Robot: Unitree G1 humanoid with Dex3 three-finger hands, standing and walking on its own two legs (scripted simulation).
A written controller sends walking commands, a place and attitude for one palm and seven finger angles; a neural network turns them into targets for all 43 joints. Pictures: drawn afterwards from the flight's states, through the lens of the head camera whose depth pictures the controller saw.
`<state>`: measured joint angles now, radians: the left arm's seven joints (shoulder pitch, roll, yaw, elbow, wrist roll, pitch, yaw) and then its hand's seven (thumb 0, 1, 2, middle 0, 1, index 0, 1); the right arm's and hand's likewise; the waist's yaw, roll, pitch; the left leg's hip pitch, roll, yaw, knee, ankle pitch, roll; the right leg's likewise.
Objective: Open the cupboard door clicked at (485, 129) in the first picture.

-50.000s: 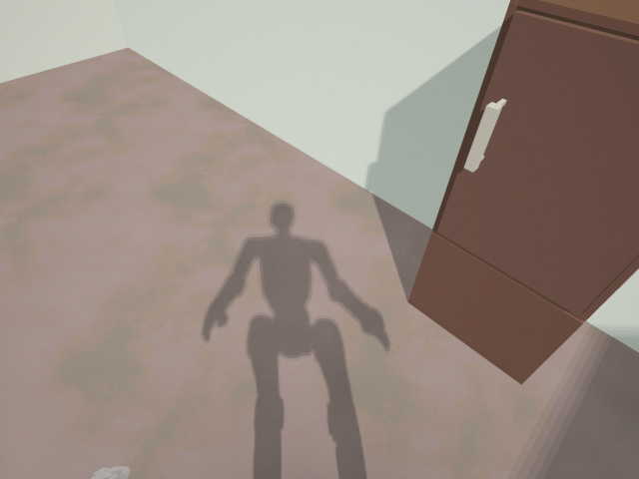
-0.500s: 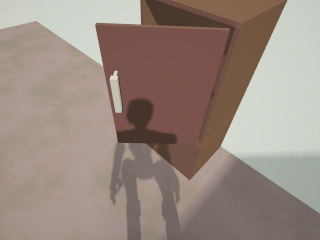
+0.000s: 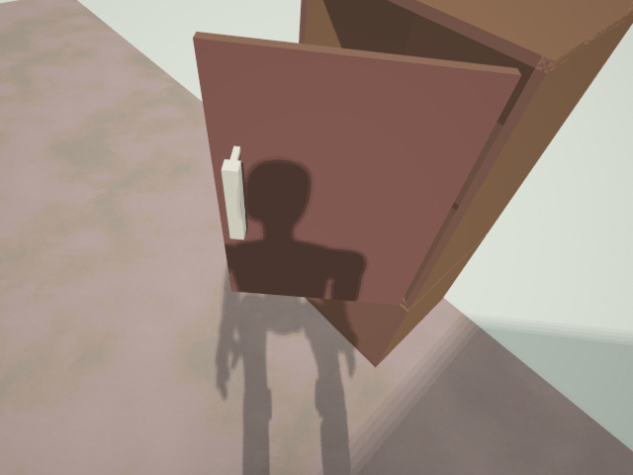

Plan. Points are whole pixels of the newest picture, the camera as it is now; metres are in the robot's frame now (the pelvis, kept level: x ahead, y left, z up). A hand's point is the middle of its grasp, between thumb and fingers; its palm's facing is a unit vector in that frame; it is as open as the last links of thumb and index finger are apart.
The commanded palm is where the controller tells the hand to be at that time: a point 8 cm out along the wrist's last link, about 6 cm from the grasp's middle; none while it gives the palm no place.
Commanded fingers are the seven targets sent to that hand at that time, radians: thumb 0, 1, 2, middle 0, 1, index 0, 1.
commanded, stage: come to a stop and stand still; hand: left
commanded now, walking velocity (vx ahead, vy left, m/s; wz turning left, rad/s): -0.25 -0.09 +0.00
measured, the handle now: (237, 194) +0.52 +0.17 +0.02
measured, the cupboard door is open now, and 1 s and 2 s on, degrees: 44 44 44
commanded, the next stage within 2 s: look again from close up in 1.60 s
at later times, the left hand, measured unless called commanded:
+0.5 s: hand out of the picture +0.11 +0.15 -0.18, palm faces +0.03 -0.98 -0.21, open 7.3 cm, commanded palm none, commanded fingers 0.00 0.90 0.90 -0.20 -0.30 -0.20 -0.30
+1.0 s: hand out of the picture +0.02 +0.25 -0.16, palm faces -0.01 -0.96 -0.28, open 7.4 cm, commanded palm none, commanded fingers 0.00 0.90 0.90 -0.20 -0.30 -0.20 -0.30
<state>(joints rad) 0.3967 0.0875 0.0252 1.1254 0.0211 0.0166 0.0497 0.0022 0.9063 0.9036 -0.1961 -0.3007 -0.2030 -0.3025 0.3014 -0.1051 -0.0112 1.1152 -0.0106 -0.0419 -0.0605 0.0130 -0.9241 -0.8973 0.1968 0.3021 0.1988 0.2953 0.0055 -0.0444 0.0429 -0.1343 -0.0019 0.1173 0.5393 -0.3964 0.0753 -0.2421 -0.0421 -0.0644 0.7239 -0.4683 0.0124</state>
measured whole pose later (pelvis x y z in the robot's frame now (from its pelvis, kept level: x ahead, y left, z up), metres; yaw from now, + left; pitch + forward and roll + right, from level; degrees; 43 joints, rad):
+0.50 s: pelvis +0.03 -0.03 -0.01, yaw +2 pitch -1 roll -1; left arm 0.14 0.16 0.04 0.95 0.04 0.02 0.04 0.00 0.91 0.90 -0.20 -0.30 -0.20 -0.30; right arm 0.15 -0.19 -0.07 1.02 0.00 0.04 -0.03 0.00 -0.91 -0.90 0.20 0.30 0.20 0.30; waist -0.01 0.00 0.15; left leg -0.38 -0.01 0.00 1.07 -0.54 -0.03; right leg -0.33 -0.04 -0.07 0.56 -0.20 0.00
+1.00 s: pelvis -0.03 +0.04 -0.01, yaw -2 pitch -2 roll +0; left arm 0.32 0.22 0.01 0.92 0.03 0.03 0.03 0.00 0.91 0.90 -0.20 -0.30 -0.20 -0.30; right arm 0.24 -0.19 -0.02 0.90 -0.02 0.00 -0.01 0.00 -0.90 -0.90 0.20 0.30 0.20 0.30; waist 0.00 0.02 0.00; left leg -0.29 -0.05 0.13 0.56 -0.25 0.11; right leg -0.32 -0.03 -0.03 0.58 -0.23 -0.01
